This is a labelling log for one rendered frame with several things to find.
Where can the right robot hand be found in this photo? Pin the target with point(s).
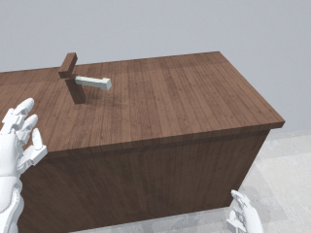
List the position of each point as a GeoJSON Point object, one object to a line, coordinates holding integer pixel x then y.
{"type": "Point", "coordinates": [248, 216]}

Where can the tap lever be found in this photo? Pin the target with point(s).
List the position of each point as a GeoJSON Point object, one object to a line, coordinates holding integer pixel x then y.
{"type": "Point", "coordinates": [105, 83]}

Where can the counter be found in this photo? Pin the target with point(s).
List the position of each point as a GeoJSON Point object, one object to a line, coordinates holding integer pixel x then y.
{"type": "Point", "coordinates": [173, 135]}

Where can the left robot hand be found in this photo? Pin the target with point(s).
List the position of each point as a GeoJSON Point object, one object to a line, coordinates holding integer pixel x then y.
{"type": "Point", "coordinates": [15, 134]}

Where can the left robot forearm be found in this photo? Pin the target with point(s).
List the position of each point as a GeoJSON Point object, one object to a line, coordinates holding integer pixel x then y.
{"type": "Point", "coordinates": [11, 203]}

